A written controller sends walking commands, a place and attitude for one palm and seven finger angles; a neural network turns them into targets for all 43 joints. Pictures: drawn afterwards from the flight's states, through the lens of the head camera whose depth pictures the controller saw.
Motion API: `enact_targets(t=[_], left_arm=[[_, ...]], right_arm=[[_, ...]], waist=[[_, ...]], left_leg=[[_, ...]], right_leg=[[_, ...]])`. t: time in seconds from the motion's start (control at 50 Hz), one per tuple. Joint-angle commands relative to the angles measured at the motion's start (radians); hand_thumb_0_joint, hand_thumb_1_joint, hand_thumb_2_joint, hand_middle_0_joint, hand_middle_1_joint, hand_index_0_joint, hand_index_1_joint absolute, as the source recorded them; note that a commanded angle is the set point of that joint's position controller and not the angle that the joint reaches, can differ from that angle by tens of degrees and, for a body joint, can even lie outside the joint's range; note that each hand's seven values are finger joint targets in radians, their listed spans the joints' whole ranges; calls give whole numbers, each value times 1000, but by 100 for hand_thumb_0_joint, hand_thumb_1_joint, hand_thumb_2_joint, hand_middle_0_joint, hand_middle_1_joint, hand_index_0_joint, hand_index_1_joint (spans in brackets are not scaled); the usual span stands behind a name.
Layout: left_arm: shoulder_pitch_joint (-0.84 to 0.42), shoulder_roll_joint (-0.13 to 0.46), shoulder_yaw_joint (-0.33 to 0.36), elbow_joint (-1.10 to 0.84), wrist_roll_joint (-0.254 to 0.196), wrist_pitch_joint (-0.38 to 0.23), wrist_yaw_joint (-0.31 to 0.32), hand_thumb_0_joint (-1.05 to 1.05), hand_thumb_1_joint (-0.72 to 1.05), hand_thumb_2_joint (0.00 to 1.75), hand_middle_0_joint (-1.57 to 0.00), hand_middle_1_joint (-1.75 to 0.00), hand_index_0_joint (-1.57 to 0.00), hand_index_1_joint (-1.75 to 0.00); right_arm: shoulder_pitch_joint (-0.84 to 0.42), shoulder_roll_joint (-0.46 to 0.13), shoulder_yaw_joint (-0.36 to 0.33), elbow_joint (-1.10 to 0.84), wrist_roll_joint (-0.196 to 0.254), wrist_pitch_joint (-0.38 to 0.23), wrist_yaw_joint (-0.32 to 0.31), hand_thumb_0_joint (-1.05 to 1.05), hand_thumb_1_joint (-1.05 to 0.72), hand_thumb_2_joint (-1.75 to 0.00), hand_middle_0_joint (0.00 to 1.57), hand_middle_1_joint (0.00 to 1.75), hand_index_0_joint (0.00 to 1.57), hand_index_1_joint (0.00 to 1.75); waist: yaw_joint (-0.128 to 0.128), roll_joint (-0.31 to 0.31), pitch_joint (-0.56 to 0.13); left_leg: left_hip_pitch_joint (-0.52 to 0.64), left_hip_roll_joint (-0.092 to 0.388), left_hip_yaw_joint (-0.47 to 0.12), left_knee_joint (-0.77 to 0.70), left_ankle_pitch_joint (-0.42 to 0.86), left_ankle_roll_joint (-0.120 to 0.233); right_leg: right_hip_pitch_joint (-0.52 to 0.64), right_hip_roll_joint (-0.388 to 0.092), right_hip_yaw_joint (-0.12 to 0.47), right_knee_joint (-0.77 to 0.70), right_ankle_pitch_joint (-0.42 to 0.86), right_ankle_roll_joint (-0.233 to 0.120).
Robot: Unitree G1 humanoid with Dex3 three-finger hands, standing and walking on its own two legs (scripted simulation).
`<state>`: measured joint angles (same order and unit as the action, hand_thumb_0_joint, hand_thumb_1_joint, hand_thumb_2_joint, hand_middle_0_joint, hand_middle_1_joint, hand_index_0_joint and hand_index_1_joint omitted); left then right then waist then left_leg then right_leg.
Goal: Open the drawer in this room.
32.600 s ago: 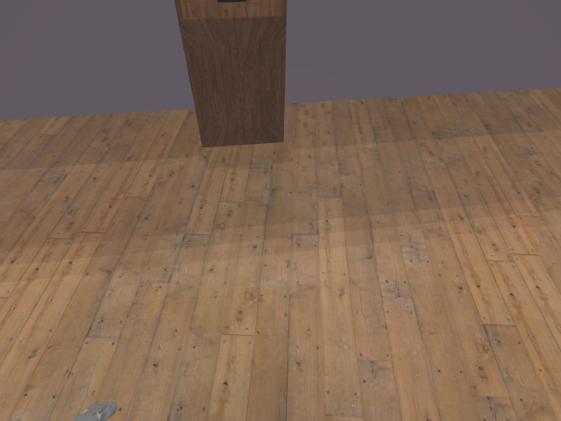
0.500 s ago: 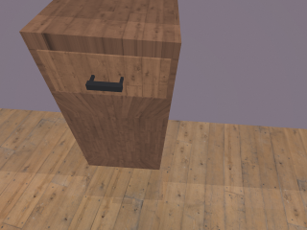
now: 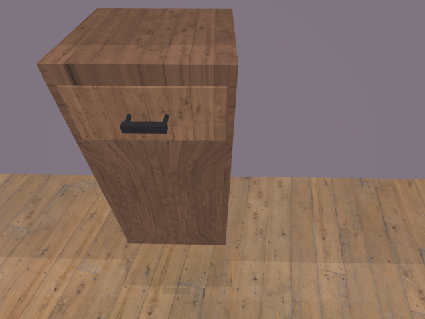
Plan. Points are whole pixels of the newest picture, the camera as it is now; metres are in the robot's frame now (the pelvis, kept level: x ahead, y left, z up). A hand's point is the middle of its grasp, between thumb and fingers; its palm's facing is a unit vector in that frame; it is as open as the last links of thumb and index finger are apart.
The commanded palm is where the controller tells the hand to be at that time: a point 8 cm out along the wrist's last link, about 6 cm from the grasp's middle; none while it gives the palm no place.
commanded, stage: look again from close up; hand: left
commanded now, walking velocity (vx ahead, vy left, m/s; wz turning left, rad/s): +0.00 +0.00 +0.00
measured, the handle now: (145, 122) +0.60 +0.22 +0.04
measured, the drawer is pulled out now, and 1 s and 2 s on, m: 0.00 0.00 0.00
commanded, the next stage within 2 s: shuffle to correct the standing spot in 0.14 s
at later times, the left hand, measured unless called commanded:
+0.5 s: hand out of the picture -0.06 +0.14 -0.18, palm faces +0.08 -0.99 -0.13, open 7.3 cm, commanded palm none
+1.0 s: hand out of the picture +0.03 +0.19 -0.19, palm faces +0.11 -0.99 -0.13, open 7.3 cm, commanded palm none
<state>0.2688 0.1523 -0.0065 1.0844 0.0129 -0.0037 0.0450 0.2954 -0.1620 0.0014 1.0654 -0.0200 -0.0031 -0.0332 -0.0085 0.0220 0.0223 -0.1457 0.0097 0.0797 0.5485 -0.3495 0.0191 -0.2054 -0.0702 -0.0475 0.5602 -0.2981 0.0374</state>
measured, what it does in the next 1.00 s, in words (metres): steps on the spot: left foot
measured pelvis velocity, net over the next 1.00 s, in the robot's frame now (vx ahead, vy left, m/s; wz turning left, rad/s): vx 0.08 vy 0.04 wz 0.03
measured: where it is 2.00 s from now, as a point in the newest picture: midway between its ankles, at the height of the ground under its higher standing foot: outside the picture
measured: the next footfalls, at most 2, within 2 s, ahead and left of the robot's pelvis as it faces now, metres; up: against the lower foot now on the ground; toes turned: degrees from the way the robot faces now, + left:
left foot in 0.98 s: +0.18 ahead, +0.16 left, +0.00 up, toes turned +8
right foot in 1.30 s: +0.12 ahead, -0.07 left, +0.00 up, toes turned -4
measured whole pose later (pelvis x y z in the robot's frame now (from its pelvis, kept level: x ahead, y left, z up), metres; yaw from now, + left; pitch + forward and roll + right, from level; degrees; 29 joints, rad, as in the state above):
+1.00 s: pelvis +0.08 +0.04 -0.01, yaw +1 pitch -1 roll -1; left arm 0.40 0.13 0.04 1.08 0.02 -0.02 0.02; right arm 0.28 -0.20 -0.04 1.01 -0.03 -0.05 -0.01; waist 0.01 -0.02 0.01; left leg -0.38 0.06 0.09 0.62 -0.20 0.01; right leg -0.21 -0.08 -0.08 0.67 -0.46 0.01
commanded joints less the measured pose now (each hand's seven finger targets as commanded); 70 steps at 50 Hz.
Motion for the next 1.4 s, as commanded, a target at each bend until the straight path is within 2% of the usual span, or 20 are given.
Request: enact_targets(t=[0.0, 0.22, 0.38, 0.44, 0.52, 0.6, 0.62, 0.66, 0.68, 0.78, 0.9, 0.92, 0.94, 0.98, 1.04, 1.18, 1.24, 1.26, 1.3, 1.38], left_arm=[[66, 89, 17, -38, 4, -1, -9, 0, 90, 90, -20, -30, -20, -30], [113, 80, 22, -36, 3, -10, -15, 0, 90, 90, -20, -30, -20, -30], [159, 110, 56, -40, 7, -4, -19, 0, 90, 90, -20, -30, -20, -30], [141, 86, 60, -50, 7, -8, -27, 0, 90, 90, -20, -30, -20, -30], [62, -1, 43, -97, 21, -21, -41, 0, 90, 90, -20, -30, -20, -30], [117, -33, 45, -80, 11, -47, -56, 0, 90, 90, -20, -30, -20, -30], [195, -16, 53, -53, 10, -54, -53, 0, 90, 90, -20, -30, -20, -30], [393, 143, 91, 7, 7, -71, -30, 0, 90, 90, -20, -30, -20, -30], [414, 150, 92, 14, 2, -67, -21, 0, 90, 90, -20, -30, -20, -30], [176, 73, 70, -40, 17, -68, -12, 0, 90, 90, -20, -30, -20, -30], [132, 109, 81, -50, 16, -41, -25, 0, 90, 90, -20, -30, -20, -30], [148, 68, 68, -51, 14, -29, -26, 0, 90, 90, -20, -30, -20, -30], [192, 13, 57, -57, 3, -19, -26, 0, 90, 90, -20, -30, -20, -30], [185, 10, 49, -81, 5, -9, -22, 0, 90, 90, -20, -30, -20, -30], [170, -6, 40, -40, 6, 4, -23, 0, 90, 90, -20, -30, -20, -30], [119, 25, 52, -95, 10, 31, -28, 0, 90, 90, -20, -30, -20, -30], [150, 28, 59, -96, 13, 25, -26, 0, 90, 90, -20, -30, -20, -30], [143, 61, 62, -104, 19, 19, -22, 0, 90, 90, -20, -30, -20, -30], [92, 147, 64, -127, 18, 6, -16, 0, 90, 90, -20, -30, -20, -30], [2, 104, 53, -141, 14, -1, -10, 0, 90, 90, -20, -30, -20, -30]], right_arm=[[51, -85, -14, -39, 5, -13, 6, 0, -90, -90, 20, 30, 20, 30], [97, -66, -11, -14, 6, -13, 9, 0, -90, -90, 20, 30, 20, 30], [163, -28, -15, 0, -6, 2, 20, 0, -90, -90, 20, 30, 20, 30], [212, -28, -16, 12, -6, -13, 19, 0, -90, -90, 20, 30, 20, 30], [258, -111, -38, 24, -5, -36, 6, 0, -90, -90, 20, 30, 20, 30], [175, -82, -25, 6, -3, -55, 4, 0, -90, -90, 20, 30, 20, 30], [153, -76, -22, -1, 2, -57, 3, 0, -90, -90, 20, 30, 20, 30], [105, -13, -14, -49, 11, -69, 13, 0, -90, -90, 20, 30, 20, 30], [69, -47, -24, -66, -1, -62, 13, 0, -90, -90, 20, 30, 20, 30], [41, 5, -35, -59, 1, -30, 49, 0, -90, -90, 20, 30, 20, 30], [150, -10, -30, -23, 2, -45, 45, 0, -90, -90, 20, 30, 20, 30], [208, -66, -39, -12, -3, -51, 33, 0, -90, -90, 20, 30, 20, 30], [237, -154, -53, -25, -13, -57, 19, 0, -90, -90, 20, 30, 20, 30], [154, -184, -56, -75, -8, -37, 3, 0, -90, -90, 20, 30, 20, 30], [6, -122, -31, -79, -10, -39, -10, 0, -90, -90, 20, 30, 20, 30], [0, -178, -74, -80, -9, -7, -23, 0, -90, -90, 20, 30, 20, 30], [-32, -160, -78, -87, -4, 7, -13, 0, -90, -90, 20, 30, 20, 30], [-19, -122, -72, -91, 1, 11, -7, 0, -90, -90, 20, 30, 20, 30], [-37, -32, -51, -114, 6, 25, 6, 0, -90, -90, 20, 30, 20, 30], [-27, -28, -50, -71, 1, 40, 13, 0, -90, -90, 20, 30, 20, 30]], waist=[[9, -26, 147], [7, -51, 86], [2, -142, 135], [-13, -29, 131], [-34, 236, 203], [31, 66, 101], [68, 0, 52], [126, -334, -26], [126, -203, -15], [14, -186, 150], [-37, -74, 55], [-47, 52, 13], [-34, 277, -34], [-8, 136, 7], [22, 158, 22], [5, 90, -100], [34, 75, -85], [30, -25, -64], [13, -243, -18], [-5, -191, 30]], left_leg=[[-178, 82, -110, -199, 17, 22], [-157, 66, -91, -184, -27, 20], [-185, -1, -7, 19, -116, 27], [-141, 22, -57, -83, -145, 41], [-124, 259, -418, -379, -345, 168], [-157, 203, -224, -217, 58, 150], [-234, 143, -148, -95, 99, 114], [-559, -27, 34, 326, -186, 32], [-591, 3, -35, 491, -247, 23], [-461, 89, -57, 458, -36, 7], [23, 10, 49, -8, 177, -21], [78, 81, -40, -82, 216, -16], [94, 305, -337, -216, 303, 72], [-83, 415, -436, -296, 320, 208], [-179, 326, -242, -261, 559, 162], [-36, 329, -188, -182, 668, 174], [-144, 253, -129, -116, 424, 107], [-207, 186, -93, -58, 250, 61], [-255, 26, 4, 97, -69, -18], [-245, 30, -55, 323, -72, -14]], right_leg=[[-41, -23, 52, -126, 17, -61], [-54, -37, 84, -191, -78, -65], [-173, -105, 203, -294, -468, -130], [-210, -58, 132, -185, -388, -126], [-342, 61, -57, 238, -167, -90], [-96, 44, -56, 40, -81, -83], [76, 30, -8, -52, 2, -91], [386, -341, 482, -264, 162, -234], [362, -399, 531, -295, 248, -299], [-31, -263, 200, -360, 155, -236], [-216, -121, 13, -164, -59, -138], [-210, -63, -17, 4, -59, -108], [-285, 28, -85, 201, -227, -54], [-232, 1, 22, 381, -283, -60], [-138, -15, 26, 328, -201, -45], [-127, 32, 3, 190, -148, -38], [11, 37, -7, -43, 70, -37], [40, -3, 65, -141, 123, -49], [-55, -222, 252, -261, 237, -152], [-134, -170, 205, -303, 114, -199]])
